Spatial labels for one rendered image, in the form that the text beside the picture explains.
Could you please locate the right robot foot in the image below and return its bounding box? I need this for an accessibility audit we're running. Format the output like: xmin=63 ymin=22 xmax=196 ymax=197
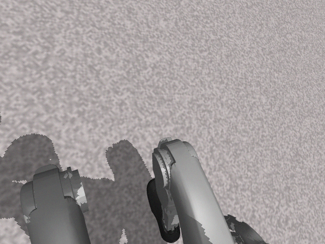
xmin=147 ymin=178 xmax=180 ymax=243

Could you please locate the right robot hand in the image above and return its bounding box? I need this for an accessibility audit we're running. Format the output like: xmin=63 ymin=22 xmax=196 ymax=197
xmin=224 ymin=215 xmax=265 ymax=244

